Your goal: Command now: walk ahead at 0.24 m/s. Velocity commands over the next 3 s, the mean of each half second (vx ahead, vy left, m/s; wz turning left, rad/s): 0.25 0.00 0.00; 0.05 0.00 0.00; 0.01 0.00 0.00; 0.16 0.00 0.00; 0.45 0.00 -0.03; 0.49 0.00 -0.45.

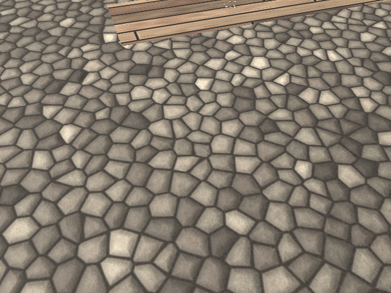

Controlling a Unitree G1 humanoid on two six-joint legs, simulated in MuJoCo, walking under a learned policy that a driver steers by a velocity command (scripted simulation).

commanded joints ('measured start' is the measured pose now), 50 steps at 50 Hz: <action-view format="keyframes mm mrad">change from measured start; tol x32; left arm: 1 88 188 40 -33 7 -38 5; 50 -131 116 -3 -60 17 -18 -3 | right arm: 1 -119 -67 -11 -108 17 -57 15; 9 397 -221 -67 12 -12 -77 41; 50 -1 -123 -10 -78 -21 -14 19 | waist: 1 52 -162 192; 9 -149 348 -1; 26 -5 123 7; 30 65 -187 -395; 50 -10 31 -16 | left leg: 1 -337 31 -9 211 -102 47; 7 280 -47 91 -180 188 30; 10 342 421 -779 -553 -298 285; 18 150 144 -37 -426 997 102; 28 144 104 -25 -120 983 69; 31 -203 -35 -56 434 -252 -54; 40 167 16 29 -205 283 -5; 42 -82 70 -43 -311 -47 54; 50 2 43 -21 -295 321 30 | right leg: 1 -30 -369 580 -419 -493 -230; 6 -241 -172 197 -247 -199 -91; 11 -757 -84 84 684 -94 -20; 26 -212 -39 -48 0 286 4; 30 512 -424 336 -32 1145 -327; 41 -273 -140 76 -267 -201 -2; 50 21 -81 -5 -97 332 14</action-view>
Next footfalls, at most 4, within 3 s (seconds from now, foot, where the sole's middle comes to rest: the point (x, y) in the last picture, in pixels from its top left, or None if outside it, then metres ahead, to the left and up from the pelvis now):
0.56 right None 0.32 -0.06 -0.77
0.80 left None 0.25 0.17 -0.77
1.98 right None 0.40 -0.09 -0.77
2.52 left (172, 226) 0.79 0.12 -0.77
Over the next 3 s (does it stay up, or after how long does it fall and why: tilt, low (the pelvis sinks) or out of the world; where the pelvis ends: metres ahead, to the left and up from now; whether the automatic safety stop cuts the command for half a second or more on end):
stays up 0.85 -0.01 0.00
